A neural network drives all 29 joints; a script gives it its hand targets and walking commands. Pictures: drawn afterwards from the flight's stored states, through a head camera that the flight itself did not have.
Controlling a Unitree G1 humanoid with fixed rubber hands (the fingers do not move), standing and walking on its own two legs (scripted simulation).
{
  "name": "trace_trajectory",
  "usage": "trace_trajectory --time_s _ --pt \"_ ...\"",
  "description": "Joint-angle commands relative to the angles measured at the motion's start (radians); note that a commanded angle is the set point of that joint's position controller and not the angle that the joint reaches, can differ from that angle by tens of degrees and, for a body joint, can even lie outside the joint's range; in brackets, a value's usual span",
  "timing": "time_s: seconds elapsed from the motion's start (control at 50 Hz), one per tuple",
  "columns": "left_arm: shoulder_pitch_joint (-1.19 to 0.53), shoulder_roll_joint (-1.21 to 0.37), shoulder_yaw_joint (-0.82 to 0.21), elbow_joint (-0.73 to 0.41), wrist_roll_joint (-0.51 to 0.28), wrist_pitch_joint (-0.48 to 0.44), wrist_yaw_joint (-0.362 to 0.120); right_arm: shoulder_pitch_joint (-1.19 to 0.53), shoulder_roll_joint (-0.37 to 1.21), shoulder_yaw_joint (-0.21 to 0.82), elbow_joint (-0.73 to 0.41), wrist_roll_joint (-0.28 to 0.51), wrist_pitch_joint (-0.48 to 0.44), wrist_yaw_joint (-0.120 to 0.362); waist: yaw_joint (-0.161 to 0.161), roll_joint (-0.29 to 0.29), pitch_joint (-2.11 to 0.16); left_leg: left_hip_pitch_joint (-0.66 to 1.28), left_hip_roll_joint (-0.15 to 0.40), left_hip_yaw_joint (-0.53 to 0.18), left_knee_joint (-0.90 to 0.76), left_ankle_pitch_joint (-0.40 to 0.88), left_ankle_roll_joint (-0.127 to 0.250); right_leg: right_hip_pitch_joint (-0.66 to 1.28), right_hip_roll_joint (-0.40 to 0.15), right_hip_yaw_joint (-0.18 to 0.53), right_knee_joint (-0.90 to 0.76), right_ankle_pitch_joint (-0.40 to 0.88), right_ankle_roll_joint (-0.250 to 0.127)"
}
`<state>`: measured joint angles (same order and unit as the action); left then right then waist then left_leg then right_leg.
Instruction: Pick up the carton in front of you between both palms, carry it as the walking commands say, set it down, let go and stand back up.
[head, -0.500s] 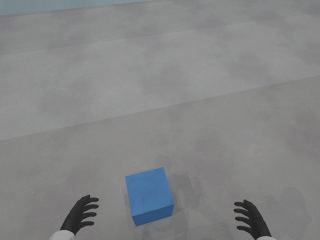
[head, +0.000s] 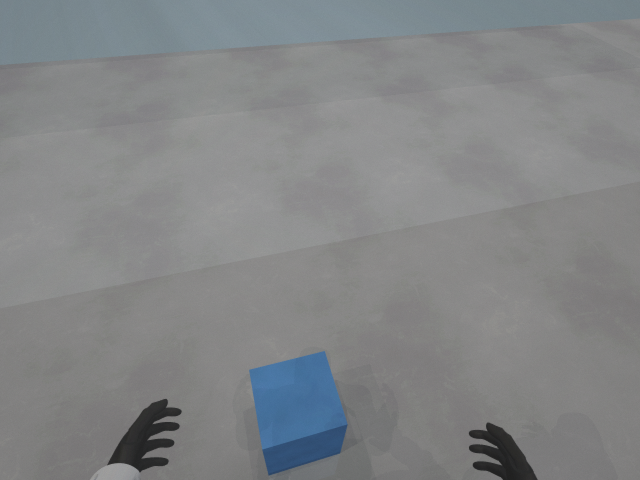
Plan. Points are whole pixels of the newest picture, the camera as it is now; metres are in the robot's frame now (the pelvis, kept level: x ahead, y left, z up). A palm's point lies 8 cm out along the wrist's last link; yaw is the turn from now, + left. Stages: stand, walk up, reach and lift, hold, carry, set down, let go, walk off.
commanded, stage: stand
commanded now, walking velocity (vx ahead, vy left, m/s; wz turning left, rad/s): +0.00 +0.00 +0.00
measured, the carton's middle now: (296, 413) +0.43 +0.07 -0.65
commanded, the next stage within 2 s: none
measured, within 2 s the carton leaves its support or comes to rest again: neither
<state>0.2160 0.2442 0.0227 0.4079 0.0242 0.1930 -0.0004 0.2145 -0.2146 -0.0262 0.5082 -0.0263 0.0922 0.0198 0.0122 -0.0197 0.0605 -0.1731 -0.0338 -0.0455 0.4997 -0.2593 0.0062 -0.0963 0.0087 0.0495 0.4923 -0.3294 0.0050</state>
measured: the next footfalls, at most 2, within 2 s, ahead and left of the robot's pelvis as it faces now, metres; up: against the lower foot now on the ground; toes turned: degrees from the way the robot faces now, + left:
none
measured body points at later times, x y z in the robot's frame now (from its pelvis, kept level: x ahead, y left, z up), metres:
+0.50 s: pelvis +0.02 +0.02 +0.00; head +0.04 +0.04 +0.45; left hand +0.18 +0.29 -0.11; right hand +0.15 -0.29 -0.09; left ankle +0.01 +0.12 -0.74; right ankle -0.04 -0.12 -0.74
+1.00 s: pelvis +0.01 +0.01 +0.01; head +0.01 +0.03 +0.46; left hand +0.13 +0.31 -0.12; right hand +0.12 -0.30 -0.09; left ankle +0.01 +0.12 -0.74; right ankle -0.04 -0.12 -0.74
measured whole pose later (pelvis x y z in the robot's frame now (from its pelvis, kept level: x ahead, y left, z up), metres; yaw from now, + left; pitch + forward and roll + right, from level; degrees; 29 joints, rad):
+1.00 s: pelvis +0.01 +0.01 +0.01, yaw -1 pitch -2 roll +0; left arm 0.17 0.37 0.02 0.89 0.03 -0.01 0.02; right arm 0.14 -0.35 -0.03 0.92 -0.03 0.00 -0.01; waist -0.01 -0.04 0.02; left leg -0.17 -0.03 -0.02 0.44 -0.24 0.02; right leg -0.08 0.00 0.07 0.39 -0.28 0.02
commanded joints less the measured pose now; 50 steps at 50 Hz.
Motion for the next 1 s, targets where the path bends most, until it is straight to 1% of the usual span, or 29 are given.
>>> trace_trajectory --time_s 0.0,0.02,0.04,0.06,0.1,0.16,0.2,0.3,0.4,0.54,0.98 --pt "-0.062 0.175 0.056 0.024 0.023 -0.114 0.024 -0.018 -0.221 -0.074 0.022 -0.035 -0.051 -0.028 -0.023 -0.049 0.006 -0.070 0.065 -0.044 -0.079 -0.108 -0.009 -0.200 -0.033 0.054 -0.097 -0.140 -0.001" --pt "-0.062 0.170 0.056 0.038 0.025 -0.132 0.019 -0.030 -0.222 -0.071 0.036 -0.035 -0.064 -0.026 -0.021 0.003 0.004 -0.106 0.072 -0.061 -0.102 -0.174 0.000 -0.186 -0.032 0.056 -0.081 -0.146 -0.008" --pt "-0.059 0.161 0.057 0.055 0.024 -0.146 0.016 -0.045 -0.216 -0.068 0.048 -0.033 -0.072 -0.027 -0.015 0.037 -0.003 -0.133 0.081 -0.076 -0.116 -0.207 0.006 -0.168 -0.028 0.051 -0.058 -0.117 -0.011" --pt "-0.055 0.161 0.057 0.073 0.022 -0.157 0.009 -0.061 -0.218 -0.066 0.059 -0.030 -0.079 -0.023 -0.009 0.059 -0.030 -0.138 0.089 -0.084 -0.121 -0.190 0.011 -0.136 -0.025 0.043 -0.037 -0.058 -0.012" --pt "-0.044 0.170 0.058 0.105 0.018 -0.173 0.004 -0.076 -0.222 -0.065 0.078 -0.023 -0.086 -0.021 -0.005 0.059 -0.067 -0.129 0.098 -0.090 -0.107 -0.101 0.016 -0.098 -0.027 0.041 -0.022 0.030 -0.010" --pt "-0.044 0.191 0.056 0.144 0.016 -0.187 0.009 -0.066 -0.232 -0.066 0.108 -0.016 -0.092 -0.023 -0.015 0.049 -0.107 -0.067 0.099 -0.072 -0.057 0.110 0.014 -0.078 -0.044 0.058 -0.028 0.155 -0.008" --pt "-0.044 0.203 0.053 0.170 0.015 -0.192 0.014 -0.054 -0.242 -0.066 0.130 -0.014 -0.094 -0.028 -0.022 0.049 -0.122 -0.031 0.102 -0.064 -0.036 0.210 0.013 -0.072 -0.052 0.063 -0.030 0.220 -0.008" --pt "-0.034 0.219 0.045 0.228 0.011 -0.197 0.024 -0.043 -0.264 -0.065 0.171 -0.011 -0.095 -0.037 -0.025 0.040 -0.131 0.010 0.110 -0.063 -0.025 0.341 0.015 -0.049 -0.060 0.062 -0.029 0.322 -0.005" --pt "-0.037 0.228 0.039 0.268 0.009 -0.199 0.030 -0.046 -0.274 -0.060 0.202 -0.008 -0.097 -0.042 -0.024 0.030 -0.131 0.031 0.113 -0.062 -0.028 0.403 0.017 -0.036 -0.066 0.060 -0.034 0.374 -0.003" --pt "-0.054 0.236 0.035 0.309 0.007 -0.201 0.033 -0.063 -0.278 -0.053 0.241 -0.005 -0.101 -0.043 -0.023 0.020 -0.122 0.042 0.117 -0.065 -0.046 0.397 0.018 -0.027 -0.074 0.061 -0.057 0.369 -0.002" --pt "-0.073 0.269 0.028 0.437 0.004 -0.212 0.025 -0.108 -0.302 -0.035 0.374 0.000 -0.109 -0.037 -0.020 0.020 -0.064 0.040 0.125 -0.088 -0.133 0.212 0.022 -0.034 -0.094 0.080 -0.160 0.230 -0.010"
